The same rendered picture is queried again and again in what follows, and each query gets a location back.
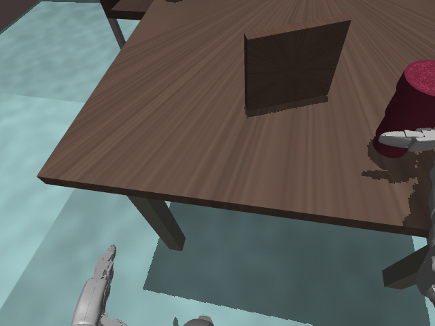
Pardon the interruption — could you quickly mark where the table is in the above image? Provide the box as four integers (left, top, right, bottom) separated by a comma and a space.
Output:
37, 0, 435, 290

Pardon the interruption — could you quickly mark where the chair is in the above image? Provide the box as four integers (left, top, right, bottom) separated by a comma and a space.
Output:
99, 0, 154, 49

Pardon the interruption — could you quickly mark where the right robot hand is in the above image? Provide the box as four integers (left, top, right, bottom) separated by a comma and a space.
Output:
379, 128, 435, 151

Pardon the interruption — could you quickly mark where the right robot arm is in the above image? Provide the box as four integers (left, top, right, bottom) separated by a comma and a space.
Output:
416, 157, 435, 307

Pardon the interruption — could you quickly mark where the left robot hand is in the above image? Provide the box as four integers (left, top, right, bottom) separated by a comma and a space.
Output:
71, 245, 127, 326

